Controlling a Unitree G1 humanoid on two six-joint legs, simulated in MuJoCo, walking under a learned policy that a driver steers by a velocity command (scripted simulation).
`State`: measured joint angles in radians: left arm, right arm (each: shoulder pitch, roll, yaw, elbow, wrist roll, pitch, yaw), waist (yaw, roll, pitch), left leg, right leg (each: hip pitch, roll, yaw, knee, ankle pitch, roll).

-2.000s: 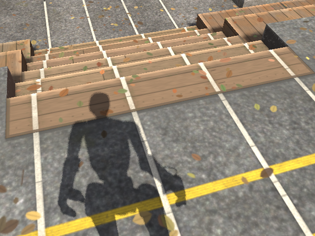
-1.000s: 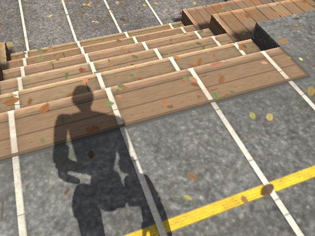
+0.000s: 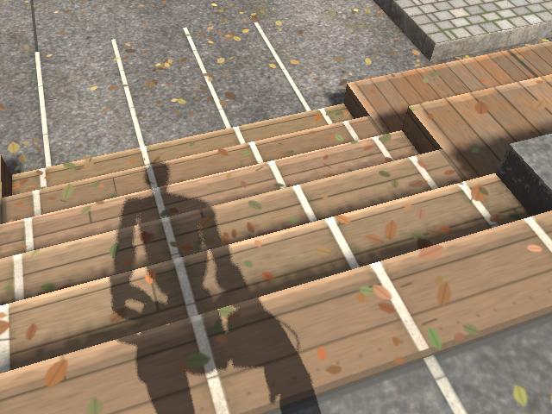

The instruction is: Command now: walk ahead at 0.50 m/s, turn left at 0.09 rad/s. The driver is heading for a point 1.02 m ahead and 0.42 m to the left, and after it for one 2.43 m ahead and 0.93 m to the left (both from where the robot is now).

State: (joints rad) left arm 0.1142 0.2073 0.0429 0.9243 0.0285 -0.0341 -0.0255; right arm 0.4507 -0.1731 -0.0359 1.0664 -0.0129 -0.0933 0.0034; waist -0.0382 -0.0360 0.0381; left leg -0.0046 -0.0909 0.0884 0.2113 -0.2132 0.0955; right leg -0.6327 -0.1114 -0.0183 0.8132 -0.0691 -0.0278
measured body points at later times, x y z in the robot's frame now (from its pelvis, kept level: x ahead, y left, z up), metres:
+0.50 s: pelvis +0.26 -0.04 +0.00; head +0.28 -0.04 +0.45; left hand +0.19 +0.21 -0.14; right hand +0.43 -0.26 -0.14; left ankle +0.32 +0.12 -0.67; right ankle +0.24 -0.12 -0.75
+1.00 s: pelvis +0.48 +0.09 +0.00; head +0.49 +0.11 +0.45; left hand +0.48 +0.39 -0.12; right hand +0.64 -0.14 -0.13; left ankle +0.45 +0.11 -0.75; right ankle +0.65 -0.03 -0.67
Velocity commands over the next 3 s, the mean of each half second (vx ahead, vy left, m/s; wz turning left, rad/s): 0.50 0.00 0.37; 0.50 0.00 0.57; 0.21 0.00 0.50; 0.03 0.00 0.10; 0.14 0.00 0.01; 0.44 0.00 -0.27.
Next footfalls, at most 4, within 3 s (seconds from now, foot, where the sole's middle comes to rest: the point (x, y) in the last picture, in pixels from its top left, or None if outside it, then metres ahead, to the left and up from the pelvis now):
0.18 right None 0.28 -0.12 -0.78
0.74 left None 0.49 0.13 -0.78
1.24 right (231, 337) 0.69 0.11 -0.78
1.64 left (154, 372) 0.60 0.29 -0.78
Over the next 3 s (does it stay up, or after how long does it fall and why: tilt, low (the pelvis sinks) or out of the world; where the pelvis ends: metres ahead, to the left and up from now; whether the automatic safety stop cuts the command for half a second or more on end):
stays up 0.76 0.39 -0.09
